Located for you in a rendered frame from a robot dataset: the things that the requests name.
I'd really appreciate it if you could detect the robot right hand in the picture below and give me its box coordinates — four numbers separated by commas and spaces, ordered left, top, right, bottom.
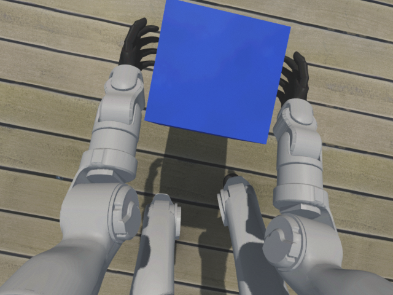
276, 51, 309, 107

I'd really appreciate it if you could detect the carton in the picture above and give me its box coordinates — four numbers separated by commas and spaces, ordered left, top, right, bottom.
144, 0, 291, 144

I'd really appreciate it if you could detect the robot left forearm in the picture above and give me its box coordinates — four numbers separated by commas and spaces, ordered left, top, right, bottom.
60, 65, 145, 231

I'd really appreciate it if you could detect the left robot upper arm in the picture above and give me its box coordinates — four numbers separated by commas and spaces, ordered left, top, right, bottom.
0, 183, 141, 295

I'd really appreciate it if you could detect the robot right forearm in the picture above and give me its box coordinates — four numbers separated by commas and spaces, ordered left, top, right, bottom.
273, 98, 338, 234

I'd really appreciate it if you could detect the left robot shin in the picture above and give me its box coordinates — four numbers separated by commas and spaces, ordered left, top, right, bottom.
142, 194, 173, 226

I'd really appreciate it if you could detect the robot right foot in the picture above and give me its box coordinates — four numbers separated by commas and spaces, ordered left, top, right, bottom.
223, 173, 238, 188

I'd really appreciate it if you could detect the right robot upper arm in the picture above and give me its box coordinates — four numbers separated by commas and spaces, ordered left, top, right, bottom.
262, 213, 393, 295

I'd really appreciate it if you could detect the robot left hand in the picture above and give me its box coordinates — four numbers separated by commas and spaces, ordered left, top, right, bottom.
118, 17, 159, 71

